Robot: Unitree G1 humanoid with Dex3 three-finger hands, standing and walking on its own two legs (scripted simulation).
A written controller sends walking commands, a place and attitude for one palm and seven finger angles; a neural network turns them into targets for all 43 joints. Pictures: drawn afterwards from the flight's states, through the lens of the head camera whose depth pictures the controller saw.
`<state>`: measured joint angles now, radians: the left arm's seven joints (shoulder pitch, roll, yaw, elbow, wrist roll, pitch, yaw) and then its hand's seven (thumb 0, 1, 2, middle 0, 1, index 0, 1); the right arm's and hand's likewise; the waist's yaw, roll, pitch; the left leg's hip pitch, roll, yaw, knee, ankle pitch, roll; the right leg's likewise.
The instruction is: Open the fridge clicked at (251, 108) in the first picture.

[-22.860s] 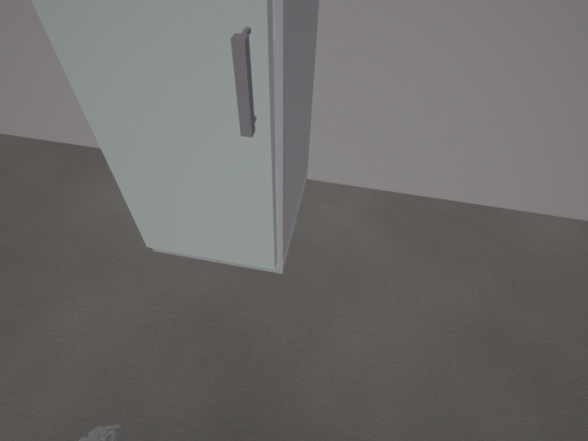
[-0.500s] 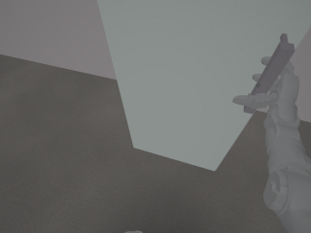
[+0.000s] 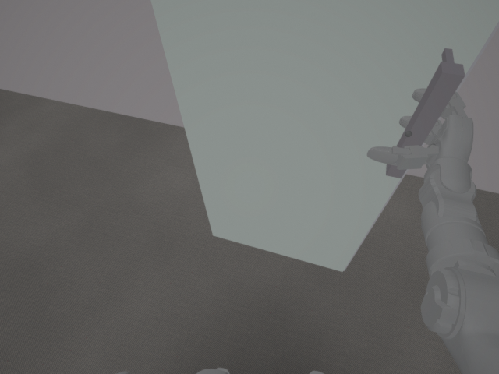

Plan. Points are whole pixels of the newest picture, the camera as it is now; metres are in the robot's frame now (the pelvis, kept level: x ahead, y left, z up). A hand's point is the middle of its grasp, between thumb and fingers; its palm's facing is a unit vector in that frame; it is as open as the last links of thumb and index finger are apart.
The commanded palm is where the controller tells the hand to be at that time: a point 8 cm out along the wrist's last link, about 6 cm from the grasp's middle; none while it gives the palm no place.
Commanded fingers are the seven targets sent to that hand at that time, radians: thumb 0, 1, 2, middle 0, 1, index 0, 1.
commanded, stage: grip the handle and tug to test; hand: right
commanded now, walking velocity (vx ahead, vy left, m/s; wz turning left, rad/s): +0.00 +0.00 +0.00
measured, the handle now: (417, 119) +0.54 -0.19 +0.12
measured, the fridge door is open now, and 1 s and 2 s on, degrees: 0 0 6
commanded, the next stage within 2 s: move the hooked fingers beside the handle in 1.24 s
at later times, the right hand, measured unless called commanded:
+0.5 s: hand (404, 131) +0.50 -0.16 +0.12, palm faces +0.15 +0.99 +0.01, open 6.0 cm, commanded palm +0.46 -0.21 +0.12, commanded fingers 0.00 -0.90 -0.90 0.45 1.40 0.45 1.40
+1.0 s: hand (404, 132) +0.50 -0.16 +0.12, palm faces +0.16 +0.99 +0.00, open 5.7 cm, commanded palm +0.45 -0.21 +0.12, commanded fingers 0.00 -0.90 -0.90 0.45 1.40 0.45 1.40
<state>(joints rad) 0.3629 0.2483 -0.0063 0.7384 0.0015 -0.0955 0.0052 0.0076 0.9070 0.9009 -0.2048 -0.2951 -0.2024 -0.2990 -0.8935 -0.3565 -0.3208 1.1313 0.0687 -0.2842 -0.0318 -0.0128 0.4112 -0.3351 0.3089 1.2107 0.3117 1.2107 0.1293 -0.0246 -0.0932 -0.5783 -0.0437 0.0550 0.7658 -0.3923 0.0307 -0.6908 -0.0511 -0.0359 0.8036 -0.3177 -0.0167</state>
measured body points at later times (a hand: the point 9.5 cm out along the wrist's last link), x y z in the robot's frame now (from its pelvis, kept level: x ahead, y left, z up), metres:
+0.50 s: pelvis +0.01 +0.00 +0.00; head +0.07 -0.01 +0.45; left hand +0.02 +0.26 -0.12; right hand +0.49 -0.22 +0.13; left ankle -0.01 +0.10 -0.70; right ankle +0.04 -0.11 -0.70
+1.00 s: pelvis +0.02 +0.01 +0.01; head +0.07 +0.00 +0.45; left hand +0.05 +0.27 -0.11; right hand +0.49 -0.21 +0.13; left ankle -0.01 +0.10 -0.70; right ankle +0.04 -0.11 -0.70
